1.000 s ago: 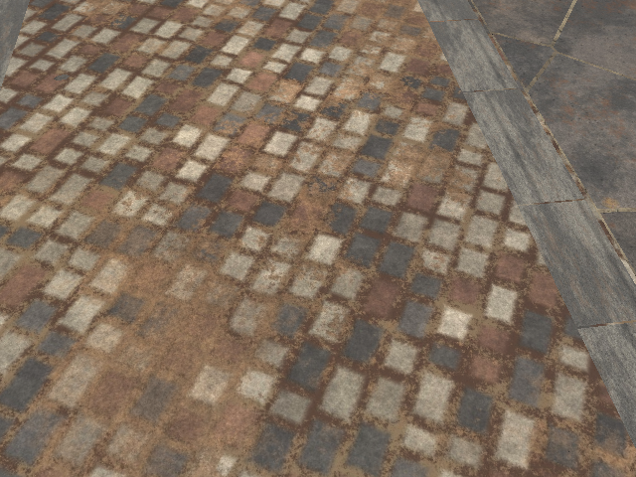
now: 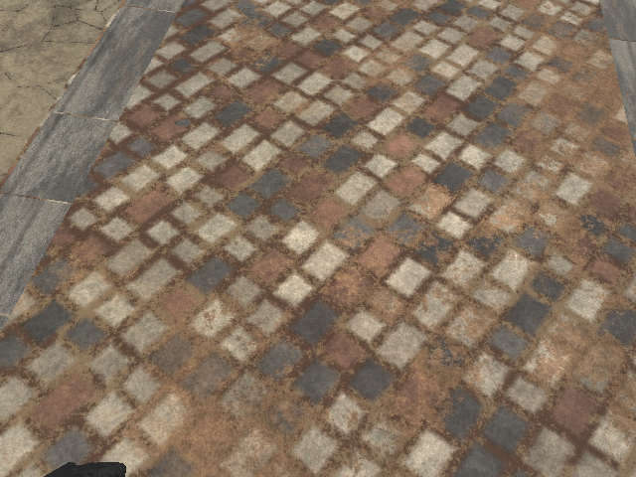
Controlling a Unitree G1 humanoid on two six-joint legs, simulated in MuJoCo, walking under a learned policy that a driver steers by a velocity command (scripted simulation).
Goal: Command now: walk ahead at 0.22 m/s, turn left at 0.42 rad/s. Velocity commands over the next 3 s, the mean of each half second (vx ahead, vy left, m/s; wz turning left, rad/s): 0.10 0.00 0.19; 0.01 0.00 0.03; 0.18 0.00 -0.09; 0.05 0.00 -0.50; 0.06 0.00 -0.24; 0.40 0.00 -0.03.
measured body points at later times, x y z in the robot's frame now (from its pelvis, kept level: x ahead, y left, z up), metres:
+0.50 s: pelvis +0.13 -0.02 -0.01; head +0.15 -0.02 +0.43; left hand +0.24 +0.23 -0.14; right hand +0.24 -0.29 -0.14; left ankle +0.12 +0.12 -0.75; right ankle +0.21 -0.13 -0.75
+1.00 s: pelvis +0.17 +0.00 -0.01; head +0.18 +0.00 +0.44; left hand +0.24 +0.26 -0.15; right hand +0.24 -0.25 -0.16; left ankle +0.12 +0.12 -0.75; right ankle +0.21 -0.13 -0.75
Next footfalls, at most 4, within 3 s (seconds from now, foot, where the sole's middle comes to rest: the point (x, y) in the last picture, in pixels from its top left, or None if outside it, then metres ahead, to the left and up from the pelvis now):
0.14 right None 0.25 -0.13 -0.78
0.44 left None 0.16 0.12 -0.78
1.70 left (260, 476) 0.45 0.09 -0.78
2.12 right None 0.35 -0.14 -0.78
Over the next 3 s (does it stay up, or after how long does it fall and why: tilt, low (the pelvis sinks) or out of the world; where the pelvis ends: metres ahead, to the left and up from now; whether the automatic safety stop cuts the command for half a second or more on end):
stays up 0.53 -0.09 -0.01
